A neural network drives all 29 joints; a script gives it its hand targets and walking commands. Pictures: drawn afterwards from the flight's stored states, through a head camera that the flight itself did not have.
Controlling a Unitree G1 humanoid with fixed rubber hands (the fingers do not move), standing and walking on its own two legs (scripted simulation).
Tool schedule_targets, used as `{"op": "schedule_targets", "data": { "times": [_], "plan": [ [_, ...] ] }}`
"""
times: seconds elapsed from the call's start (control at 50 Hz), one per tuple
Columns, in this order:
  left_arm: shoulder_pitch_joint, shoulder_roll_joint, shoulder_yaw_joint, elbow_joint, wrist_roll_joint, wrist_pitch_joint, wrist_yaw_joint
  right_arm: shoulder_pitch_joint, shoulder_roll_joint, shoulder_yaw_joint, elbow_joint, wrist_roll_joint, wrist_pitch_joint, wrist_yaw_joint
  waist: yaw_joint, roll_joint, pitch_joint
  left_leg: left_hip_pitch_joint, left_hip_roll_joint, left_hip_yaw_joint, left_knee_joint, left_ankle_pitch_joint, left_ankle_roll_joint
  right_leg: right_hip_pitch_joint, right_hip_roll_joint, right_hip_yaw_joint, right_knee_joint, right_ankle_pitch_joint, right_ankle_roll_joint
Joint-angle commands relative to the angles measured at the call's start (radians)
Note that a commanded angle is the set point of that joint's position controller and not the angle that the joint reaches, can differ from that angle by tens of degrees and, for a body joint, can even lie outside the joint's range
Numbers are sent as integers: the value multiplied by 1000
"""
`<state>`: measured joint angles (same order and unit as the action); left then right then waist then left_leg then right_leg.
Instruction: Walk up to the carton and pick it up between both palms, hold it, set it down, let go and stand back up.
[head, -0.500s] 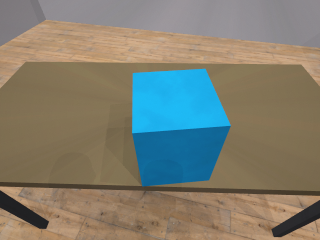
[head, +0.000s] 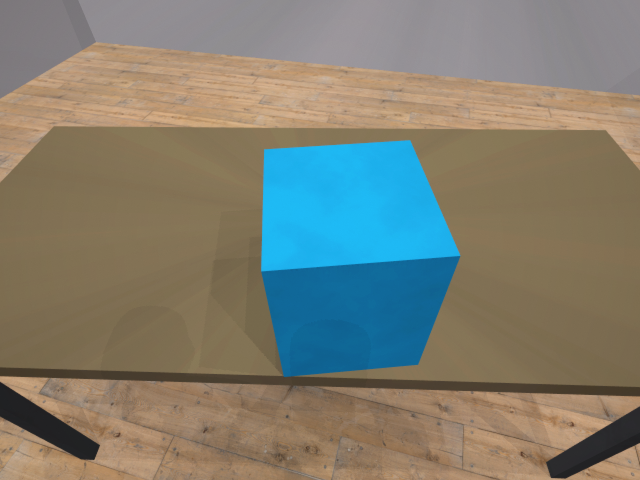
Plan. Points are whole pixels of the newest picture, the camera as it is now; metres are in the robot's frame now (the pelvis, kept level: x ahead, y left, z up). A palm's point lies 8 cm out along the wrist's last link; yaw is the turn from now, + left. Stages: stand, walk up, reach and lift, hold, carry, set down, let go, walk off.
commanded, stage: stand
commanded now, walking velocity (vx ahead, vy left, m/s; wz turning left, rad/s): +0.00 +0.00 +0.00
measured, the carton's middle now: (344, 262) +0.39 +0.00 +0.06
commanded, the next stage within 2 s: none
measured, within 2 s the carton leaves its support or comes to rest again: neither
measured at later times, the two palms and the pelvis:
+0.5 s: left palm out of the picture +0.07 +0.28 -0.13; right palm out of the picture +0.07 -0.29 -0.12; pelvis +0.01 +0.00 +0.00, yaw +0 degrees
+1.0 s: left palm out of the picture +0.07 +0.28 -0.12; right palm out of the picture +0.06 -0.29 -0.13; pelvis +0.01 +0.00 +0.00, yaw -1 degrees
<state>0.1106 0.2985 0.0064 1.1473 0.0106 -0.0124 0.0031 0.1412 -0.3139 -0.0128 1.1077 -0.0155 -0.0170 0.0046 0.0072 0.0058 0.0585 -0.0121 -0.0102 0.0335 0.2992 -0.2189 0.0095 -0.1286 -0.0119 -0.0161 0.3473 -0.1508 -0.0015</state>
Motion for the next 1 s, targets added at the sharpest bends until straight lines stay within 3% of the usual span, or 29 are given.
{"op": "schedule_targets", "data": {
  "times": [0.0, 0.06, 0.08, 0.14, 0.16, 0.18, 0.2, 0.24, 0.26, 0.32, 0.34, 0.36, 0.38, 0.4, 0.44, 0.46, 0.5, 0.52, 0.58, 0.62, 0.64, 0.68, 0.7, 0.76, 0.78, 0.9, 0.92, 0.96, 0.98],
  "plan": [
    [-37, 223, 38, -53, 3, -33, 9, -36, -222, -41, -69, -8, -23, -16, 1, 2, 18, -114, 149, -93, -81, 102, 12, -7, -123, 120, -71, 121, -22],
    [-48, 191, 30, -60, -4, -23, 12, -10, -231, -41, -69, 6, -20, -16, -11, -11, -57, -66, 148, -80, -86, 113, 11, 45, -132, 118, -59, 161, -29],
    [-30, 225, 34, -60, -3, -28, 10, -19, -205, -34, -57, 2, -19, -20, 17, -20, -17, -80, 158, -98, -89, 119, 12, 28, -127, 122, -60, 150, -29],
    [-59, 206, 30, -47, 4, -21, 12, -59, -240, -38, -85, 11, -29, -14, -18, 1, -57, -49, 165, -95, -88, 157, 1, 7, -132, 111, -69, 147, -25],
    [-56, 216, 31, -55, 3, -16, 11, -57, -243, -43, -88, 2, -28, -11, -4, -64, -54, -52, 162, -102, -94, 172, 1, 26, -116, 86, -52, 132, -17],
    [-64, 242, 40, -55, 1, -25, 16, -43, -230, -36, -74, 3, -27, -14, -10, -43, -49, -28, 162, -98, -83, 195, 1, 2, -120, 99, -41, 144, -26],
    [-61, 187, 29, -65, -1, -26, 17, -60, -255, -48, -66, 3, -27, -18, -2, 51, -56, -75, 161, -91, -78, 143, 11, 36, -130, 125, -68, 133, -29],
    [-67, 269, 47, -66, 5, -25, 13, -59, -224, -42, -64, -2, -21, -18, 9, -90, -41, -57, 163, -98, -91, 128, 13, 5, -111, 101, -72, 129, -18],
    [-49, 248, 36, -49, -8, -22, 14, -45, -243, -44, -75, 3, -21, -12, -7, -24, -30, -61, 150, -97, -88, 136, 6, 0, -123, 120, -80, 132, -23],
    [-57, 240, 37, -63, 1, -29, 13, -61, -212, -37, -62, -4, -25, -20, -7, -22, -86, -34, 149, -89, -64, 170, 9, 42, -126, 118, -48, 186, -29],
    [-51, 259, 45, -47, 0, -20, 16, -50, -247, -37, -61, 5, -21, -21, 8, 23, -49, -75, 154, -93, -78, 170, 15, 40, -134, 137, -66, 163, -36],
    [-58, 247, 41, -53, 8, -24, 18, -42, -240, -38, -56, 4, -12, -19, -4, -43, -60, -45, 150, -82, -84, 166, 8, 38, -126, 123, -44, 209, -30],
    [-28, 219, 34, -56, 3, -17, 12, -57, -244, -40, -58, -1, -17, -21, 14, 14, -61, -69, 151, -78, -68, 210, 6, 34, -122, 104, -54, 207, -25],
    [-45, 258, 36, -52, 6, -23, 18, -42, -226, -41, -65, -1, -23, -18, -18, 6, -67, -71, 145, -86, -67, 173, 7, 73, -126, 120, -68, 189, -29],
    [-49, 249, 42, -71, 2, -30, 13, -40, -199, -33, -59, 1, -20, -15, 7, -13, -77, -34, 156, -90, -75, 180, 9, 36, -118, 101, -56, 183, -24],
    [-75, 256, 42, -60, -6, -23, 11, -55, -230, -37, -62, 12, -19, -15, -15, -49, -97, -7, 160, -92, -64, 199, 13, 24, -118, 113, -72, 187, -25],
    [-36, 252, 37, -43, 10, -33, 18, -31, -248, -47, -66, 2, -21, -20, -13, 27, -92, -22, 162, -95, -56, 185, 14, 45, -128, 114, -60, 195, -39],
    [-46, 226, 34, -65, 11, -28, 15, -32, -244, -49, -46, 0, -20, -22, -6, -35, -68, -57, 158, -88, -67, 166, 12, 56, -123, 101, -53, 226, -29],
    [-26, 250, 37, -43, -7, -27, 14, -50, -246, -50, -59, 2, -13, -13, 5, 5, -57, -43, 157, -84, -74, 175, 12, 50, -131, 97, -57, 213, -33],
    [-44, 236, 30, -57, -4, -30, 17, -27, -214, -41, -51, 3, -20, -15, 5, -35, -8, -82, 161, -109, -75, 170, 14, 39, -127, 100, -47, 200, -40],
    [-40, 216, 32, -57, -11, -32, 14, -39, -199, -37, -50, -1, -22, -14, 8, 20, -78, -51, 156, -90, -78, 177, 11, 72, -129, 100, -70, 201, -31],
    [-48, 252, 42, -68, -3, -34, 12, -43, -220, -39, -63, 3, -20, -20, 5, 33, -43, -48, 158, -91, -79, 182, 4, 36, -123, 115, -54, 202, -33],
    [-41, 217, 27, -57, 5, -31, 5, -35, -223, -41, -54, 6, -25, -21, 10, -20, -66, -45, 166, -90, -72, 197, 11, 33, -115, 103, -58, 205, -35],
    [-67, 257, 37, -65, 0, -25, 10, -60, -220, -34, -65, 11, -20, -18, -14, 4, -76, -31, 166, -83, -68, 197, 7, 43, -127, 104, -50, 248, -28],
    [-43, 268, 49, -66, 5, -30, 20, -8, -236, -46, -55, 6, -16, -19, -4, -49, -81, -37, 156, -93, -67, 211, 12, 57, -123, 102, -34, 217, -31],
    [-37, 257, 42, -51, -1, -28, 15, -23, -240, -40, -39, 7, -19, -13, 8, -4, -78, -30, 151, -74, -72, 169, 9, 44, -123, 122, -62, 219, -34],
    [-31, 246, 34, -53, -1, -28, 19, -44, -240, -42, -58, 9, -24, -13, -9, 14, -20, -50, 155, -82, -78, 160, 5, 16, -121, 127, -62, 222, -24],
    [-61, 274, 44, -66, -2, -26, 16, -30, -230, -47, -72, 8, -23, -16, -15, -76, -72, -18, 171, -89, -68, 238, 5, 34, -110, 116, -38, 263, -34],
    [-39, 196, 25, -63, -5, -25, 9, -9, -250, -47, -44, 8, -23, -17, 1, 16, -58, -66, 155, -63, -57, 258, -5, 60, -121, 115, -44, 275, -30]
  ]
}}
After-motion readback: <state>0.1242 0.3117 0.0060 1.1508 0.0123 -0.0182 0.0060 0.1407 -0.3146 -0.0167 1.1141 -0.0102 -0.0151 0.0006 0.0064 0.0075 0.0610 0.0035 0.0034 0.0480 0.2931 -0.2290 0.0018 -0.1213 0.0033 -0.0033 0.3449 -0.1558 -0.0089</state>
